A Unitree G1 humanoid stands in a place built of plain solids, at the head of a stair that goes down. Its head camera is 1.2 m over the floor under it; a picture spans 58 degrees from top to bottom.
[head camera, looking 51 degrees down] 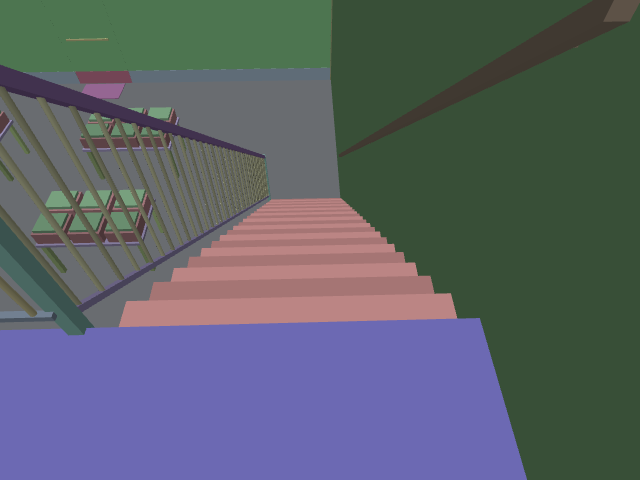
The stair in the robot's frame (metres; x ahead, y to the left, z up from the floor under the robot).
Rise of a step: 0.19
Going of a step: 0.21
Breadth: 1.21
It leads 2 degrees to the left of straight ahead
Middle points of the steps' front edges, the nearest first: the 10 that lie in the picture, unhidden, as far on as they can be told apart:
0.64 0.11 0.00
0.85 0.11 -0.19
1.06 0.12 -0.38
1.27 0.13 -0.56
1.48 0.13 -0.75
1.69 0.14 -0.94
1.90 0.14 -1.13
2.11 0.15 -1.32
2.31 0.16 -1.50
2.52 0.16 -1.69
